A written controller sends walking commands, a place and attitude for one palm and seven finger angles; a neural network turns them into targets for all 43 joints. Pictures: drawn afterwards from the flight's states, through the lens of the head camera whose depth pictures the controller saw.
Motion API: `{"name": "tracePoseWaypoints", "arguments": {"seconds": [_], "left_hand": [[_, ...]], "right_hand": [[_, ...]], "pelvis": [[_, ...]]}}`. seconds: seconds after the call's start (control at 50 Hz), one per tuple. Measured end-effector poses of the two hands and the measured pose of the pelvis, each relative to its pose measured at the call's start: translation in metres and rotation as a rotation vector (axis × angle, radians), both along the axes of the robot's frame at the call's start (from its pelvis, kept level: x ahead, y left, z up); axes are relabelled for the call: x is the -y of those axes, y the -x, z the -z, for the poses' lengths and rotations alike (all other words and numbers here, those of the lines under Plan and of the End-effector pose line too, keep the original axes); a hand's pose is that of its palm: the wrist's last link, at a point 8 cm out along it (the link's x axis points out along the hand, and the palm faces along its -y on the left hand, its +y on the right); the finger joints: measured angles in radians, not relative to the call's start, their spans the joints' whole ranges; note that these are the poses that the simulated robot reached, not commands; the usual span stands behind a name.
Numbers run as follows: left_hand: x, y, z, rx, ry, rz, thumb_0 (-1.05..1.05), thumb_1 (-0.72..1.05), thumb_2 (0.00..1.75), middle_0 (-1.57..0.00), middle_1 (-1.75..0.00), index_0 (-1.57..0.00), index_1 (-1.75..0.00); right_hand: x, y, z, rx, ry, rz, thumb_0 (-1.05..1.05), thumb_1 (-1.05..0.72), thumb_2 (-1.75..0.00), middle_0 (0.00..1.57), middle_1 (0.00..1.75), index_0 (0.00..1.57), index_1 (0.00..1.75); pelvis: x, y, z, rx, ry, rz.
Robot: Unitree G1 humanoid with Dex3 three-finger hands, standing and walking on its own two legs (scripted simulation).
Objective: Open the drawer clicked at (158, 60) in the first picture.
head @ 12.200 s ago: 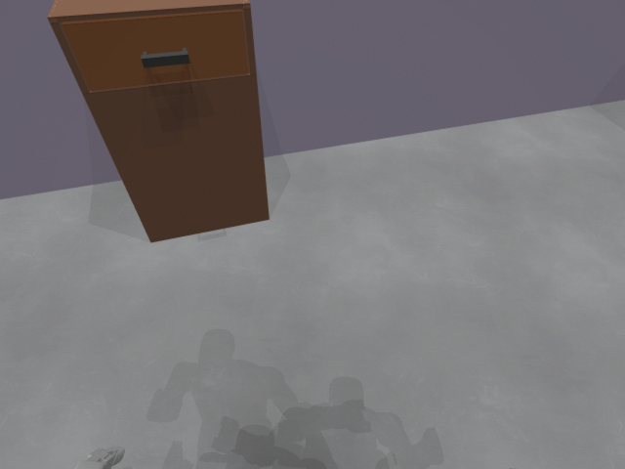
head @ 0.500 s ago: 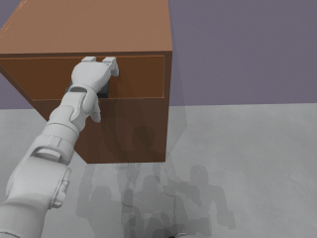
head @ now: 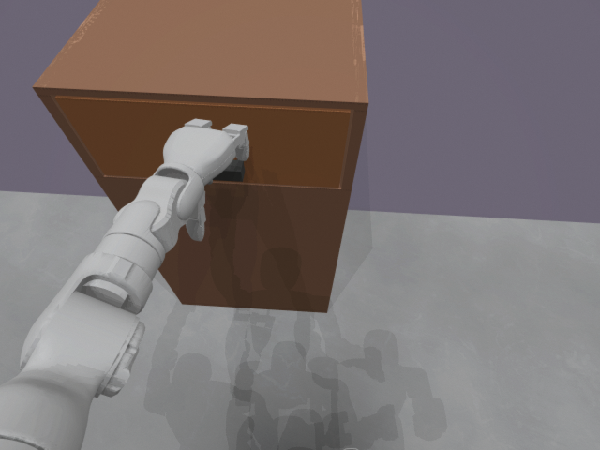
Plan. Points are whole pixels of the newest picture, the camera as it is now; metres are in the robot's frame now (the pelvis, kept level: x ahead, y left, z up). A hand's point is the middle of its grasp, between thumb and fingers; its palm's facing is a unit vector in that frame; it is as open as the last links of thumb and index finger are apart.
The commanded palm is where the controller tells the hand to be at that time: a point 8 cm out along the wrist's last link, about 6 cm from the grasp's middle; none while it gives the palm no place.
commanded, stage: move the hooked fingers above the handle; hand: left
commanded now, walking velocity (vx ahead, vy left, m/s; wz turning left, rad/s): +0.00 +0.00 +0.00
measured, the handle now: (208, 160) +0.56 +0.15 +0.01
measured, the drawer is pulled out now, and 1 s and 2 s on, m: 0.00 0.00 0.00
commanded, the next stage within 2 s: none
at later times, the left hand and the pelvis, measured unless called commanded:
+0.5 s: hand (205, 153) +0.51 +0.13 +0.08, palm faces -0.13 +0.05 -0.99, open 13.5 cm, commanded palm +0.49 +0.16 +0.12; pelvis -0.01 +0.00 +0.00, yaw -6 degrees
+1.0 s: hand (204, 138) +0.52 +0.13 +0.10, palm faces +0.07 +0.02 -1.00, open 13.1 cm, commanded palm +0.49 +0.16 +0.12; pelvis +0.00 +0.00 +0.00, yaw -3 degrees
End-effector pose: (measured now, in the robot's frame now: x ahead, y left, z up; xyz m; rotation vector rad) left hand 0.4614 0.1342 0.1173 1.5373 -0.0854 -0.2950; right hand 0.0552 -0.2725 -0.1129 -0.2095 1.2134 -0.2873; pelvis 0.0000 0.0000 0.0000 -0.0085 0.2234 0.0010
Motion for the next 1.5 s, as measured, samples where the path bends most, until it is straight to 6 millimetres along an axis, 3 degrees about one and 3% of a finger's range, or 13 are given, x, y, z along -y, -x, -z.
{"name": "tracePoseWaypoints", "arguments": {"seconds": [0.08,0.2,0.36,0.46,0.64,0.72,0.8,0.88,1.02,1.1,1.28,1.38,1.5], "left_hand": [[0.028,-0.01,-0.009,0.155,0.086,0.092,-0.01,-0.49,0.3,-0.33,-1.21,-0.33,-1.2],[0.033,-0.03,-0.022,0.343,0.064,-0.023,0.0,-0.49,0.3,-0.47,-1.33,-0.33,-1.21],[0.05,-0.033,-0.041,0.234,-0.021,-0.195,0.0,-0.49,0.3,-0.41,-1.28,-0.39,-1.35],[0.024,-0.034,-0.035,0.068,-0.072,-0.283,0.0,-0.49,0.3,-0.36,-1.24,-0.37,-1.31],[-0.049,0.0,0.017,-0.046,-0.057,-0.144,0.0,-0.48,0.3,-0.33,-1.21,-0.31,-1.22],[-0.038,0.007,0.005,0.103,-0.017,-0.01,-0.01,-0.48,0.3,-0.33,-1.21,-0.3,-1.2],[-0.018,-0.008,-0.009,0.231,0.06,-0.032,-0.01,-0.49,0.3,-0.33,-1.21,-0.31,-1.2],[-0.01,-0.034,-0.017,0.271,0.051,-0.157,-0.01,-0.49,0.3,-0.36,-1.23,-0.35,-1.24],[0.001,-0.038,-0.034,0.178,-0.037,-0.252,0.0,-0.48,0.3,-0.4,-1.26,-0.4,-1.36],[-0.003,-0.035,-0.031,0.068,-0.029,-0.272,0.0,-0.49,0.3,-0.37,-1.24,-0.36,-1.31],[-0.029,0.001,0.021,-0.01,-0.032,-0.093,0.0,-0.48,0.3,-0.33,-1.21,-0.33,-1.22],[-0.028,0.0,0.009,0.165,0.006,-0.041,-0.01,-0.49,0.3,-0.32,-1.21,-0.33,-1.21],[-0.029,-0.035,-0.014,0.258,-0.011,-0.202,-0.01,-0.49,0.3,-0.34,-1.21,-0.35,-1.23]], "right_hand": [[0.002,-0.001,0.003,0.023,0.019,0.009,0.0,-0.91,-0.9,0.2,0.3,0.21,0.3],[-0.015,0.014,0.02,-0.037,-0.042,0.043,0.0,-0.91,-0.9,0.2,0.29,0.2,0.3],[-0.04,0.028,0.021,-0.059,-0.123,0.147,0.0,-0.91,-0.9,0.2,0.3,0.21,0.3],[-0.032,0.033,0.008,0.003,-0.075,0.184,0.0,-0.9,-0.9,0.21,0.3,0.21,0.3],[0.011,0.055,0.0,-0.059,0.061,0.088,0.0,-0.9,-0.9,0.21,0.3,0.21,0.3],[0.023,0.058,0.003,-0.138,0.08,0.027,0.0,-0.9,-0.9,0.2,0.3,0.21,0.3],[0.024,0.049,0.008,-0.147,0.055,0.019,0.0,-0.91,-0.9,0.2,0.29,0.2,0.3],[0.013,0.037,0.012,-0.105,0.006,0.047,0.0,-0.91,-0.9,0.2,0.29,0.2,0.3],[-0.018,0.021,0.019,-0.06,-0.099,0.085,0.0,-0.91,-0.9,0.2,0.29,0.21,0.3],[-0.024,0.017,0.013,-0.007,-0.103,0.105,0.0,-0.9,-0.9,0.2,0.3,0.21,0.3],[-0.001,0.033,0.008,-0.033,-0.01,0.065,0.0,-0.9,-0.9,0.21,0.3,0.21,0.3],[0.011,0.043,0.013,-0.104,0.019,0.033,0.0,-0.9,-0.9,0.2,0.3,0.21,0.3],[0.009,0.047,0.016,-0.127,-0.008,0.058,0.0,-0.91,-0.9,0.2,0.29,0.2,0.3]], "pelvis": [[-0.005,0.0,0.006,-0.034,-0.002,0.02],[-0.01,-0.001,0.01,-0.068,-0.005,0.062],[-0.008,0.005,-0.001,-0.019,-0.014,0.103],[-0.002,0.012,-0.004,0.005,-0.018,0.115],[0.005,0.017,0.003,-0.027,-0.01,0.057],[0.005,0.011,0.009,-0.054,0.0,0.006],[0.003,0.005,0.012,-0.067,0.005,-0.006],[0.002,-0.001,0.011,-0.082,0.003,0.02],[0.002,-0.004,0.004,-0.045,-0.004,0.06],[0.005,0.0,0.001,-0.022,-0.01,0.072],[0.006,0.009,0.005,-0.03,-0.008,0.052],[0.005,0.008,0.011,-0.058,-0.004,0.017],[0.003,0.002,0.012,-0.085,0.0,0.017]]}}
